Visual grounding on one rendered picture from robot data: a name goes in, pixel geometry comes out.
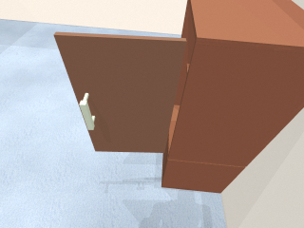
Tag cupboard door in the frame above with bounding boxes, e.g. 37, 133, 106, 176
53, 31, 187, 153

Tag handle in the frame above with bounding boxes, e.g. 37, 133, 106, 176
79, 93, 95, 130

